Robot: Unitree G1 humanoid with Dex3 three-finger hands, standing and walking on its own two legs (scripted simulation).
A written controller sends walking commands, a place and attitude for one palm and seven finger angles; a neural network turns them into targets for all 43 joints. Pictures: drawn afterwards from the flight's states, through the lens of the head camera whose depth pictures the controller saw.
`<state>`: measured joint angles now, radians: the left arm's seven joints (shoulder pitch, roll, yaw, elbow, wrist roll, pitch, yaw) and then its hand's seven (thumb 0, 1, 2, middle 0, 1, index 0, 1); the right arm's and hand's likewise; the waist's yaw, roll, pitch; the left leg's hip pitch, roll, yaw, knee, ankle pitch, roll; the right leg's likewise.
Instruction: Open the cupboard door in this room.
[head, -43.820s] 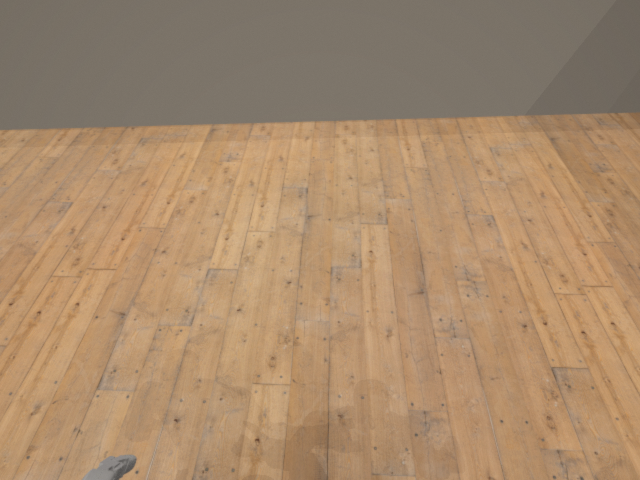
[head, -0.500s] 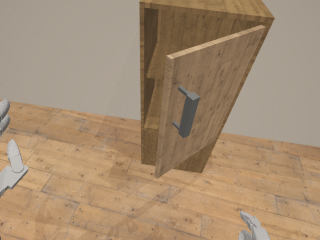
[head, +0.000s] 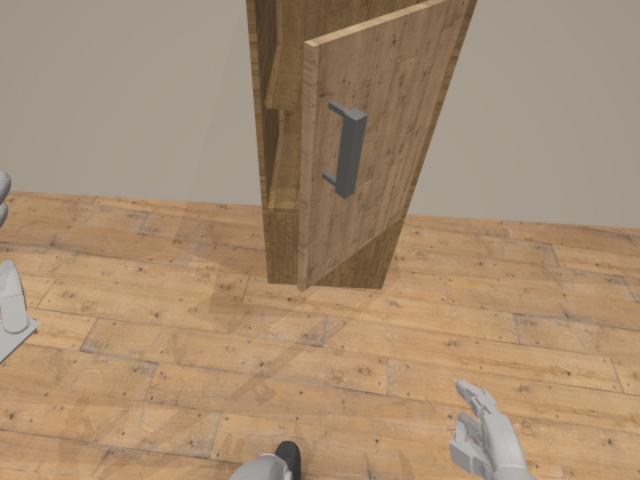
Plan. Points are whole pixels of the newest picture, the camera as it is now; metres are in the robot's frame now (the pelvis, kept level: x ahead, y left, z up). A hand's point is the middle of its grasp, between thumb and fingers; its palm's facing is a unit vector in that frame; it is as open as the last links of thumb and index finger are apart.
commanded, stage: stop stepping back and stand still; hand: left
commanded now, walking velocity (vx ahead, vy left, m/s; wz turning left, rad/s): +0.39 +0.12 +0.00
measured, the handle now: (340, 150) +0.59 +0.01 +0.08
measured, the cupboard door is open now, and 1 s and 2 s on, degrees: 45 45 45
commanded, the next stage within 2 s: let the arm hang, fingers relaxed in 1.74 s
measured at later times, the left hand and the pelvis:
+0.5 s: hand out of the picture +0.10 +0.23 +0.20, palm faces +0.40 -0.72 -0.57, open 7.4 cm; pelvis -0.08 -0.02 +0.01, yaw -1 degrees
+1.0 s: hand out of the picture +0.13 +0.26 +0.19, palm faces +0.46 -0.75 -0.47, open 7.4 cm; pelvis -0.06 +0.00 +0.02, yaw +0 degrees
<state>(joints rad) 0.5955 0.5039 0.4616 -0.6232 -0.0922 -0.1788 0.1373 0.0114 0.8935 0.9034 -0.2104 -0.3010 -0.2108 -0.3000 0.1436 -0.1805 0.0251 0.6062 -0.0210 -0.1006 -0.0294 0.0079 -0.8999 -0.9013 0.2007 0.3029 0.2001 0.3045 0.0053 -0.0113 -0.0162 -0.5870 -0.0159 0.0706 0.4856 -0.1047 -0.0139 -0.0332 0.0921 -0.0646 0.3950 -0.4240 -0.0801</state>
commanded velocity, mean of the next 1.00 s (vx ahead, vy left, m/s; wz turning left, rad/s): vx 0.14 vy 0.03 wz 0.00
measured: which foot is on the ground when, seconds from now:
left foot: up 0.00-0.12, down 0.14-0.42, up 0.44-0.86, down 0.88-1.00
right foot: down 0.00-0.16, up 0.18-0.40, down 0.42-1.00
